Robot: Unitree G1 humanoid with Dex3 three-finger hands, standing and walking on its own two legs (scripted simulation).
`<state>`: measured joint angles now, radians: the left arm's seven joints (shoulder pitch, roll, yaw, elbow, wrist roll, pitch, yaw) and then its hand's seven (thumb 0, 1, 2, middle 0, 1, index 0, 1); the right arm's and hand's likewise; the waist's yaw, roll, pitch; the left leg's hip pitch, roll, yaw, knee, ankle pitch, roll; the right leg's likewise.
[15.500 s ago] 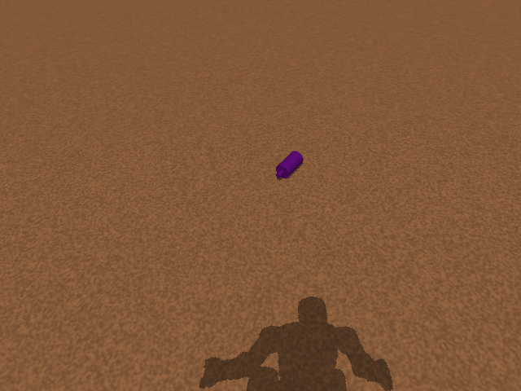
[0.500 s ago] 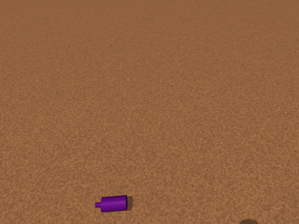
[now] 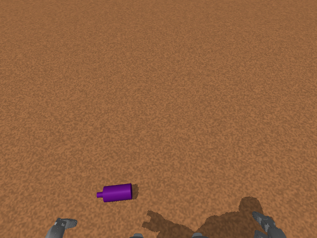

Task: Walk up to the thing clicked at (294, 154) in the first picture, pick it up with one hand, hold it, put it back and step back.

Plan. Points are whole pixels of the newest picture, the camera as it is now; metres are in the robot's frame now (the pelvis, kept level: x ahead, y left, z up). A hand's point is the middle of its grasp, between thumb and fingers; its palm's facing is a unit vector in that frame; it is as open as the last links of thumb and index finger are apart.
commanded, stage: rise first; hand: left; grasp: from above
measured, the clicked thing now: (114, 193) +0.42 +0.28 -0.68
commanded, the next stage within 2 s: none
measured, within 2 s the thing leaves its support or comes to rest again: neither
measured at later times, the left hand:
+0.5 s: hand out of the picture +0.14 +0.26 -0.22, palm faces -0.27 -0.79 -0.55, open 14.2 cm
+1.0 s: hand (92, 215) +0.26 +0.30 -0.42, palm faces -0.45 -0.29 -0.84, open 13.8 cm
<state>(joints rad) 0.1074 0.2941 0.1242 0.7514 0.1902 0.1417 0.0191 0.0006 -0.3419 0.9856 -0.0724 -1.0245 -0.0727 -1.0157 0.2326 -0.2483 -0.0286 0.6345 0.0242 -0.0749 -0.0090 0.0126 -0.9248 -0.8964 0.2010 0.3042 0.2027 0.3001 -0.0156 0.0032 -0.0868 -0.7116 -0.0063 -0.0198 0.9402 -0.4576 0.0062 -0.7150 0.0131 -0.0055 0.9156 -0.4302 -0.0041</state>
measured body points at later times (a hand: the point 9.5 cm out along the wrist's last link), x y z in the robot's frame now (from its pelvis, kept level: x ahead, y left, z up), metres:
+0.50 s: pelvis -0.01 +0.00 -0.08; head +0.11 +0.02 +0.35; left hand +0.15 +0.30 -0.18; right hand +0.19 -0.24 -0.17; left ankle +0.00 +0.11 -0.69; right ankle +0.01 -0.12 -0.69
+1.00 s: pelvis -0.09 +0.00 -0.29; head +0.12 +0.01 +0.11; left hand +0.28 +0.32 -0.37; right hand +0.06 -0.27 -0.43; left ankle +0.00 +0.11 -0.69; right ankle +0.01 -0.12 -0.69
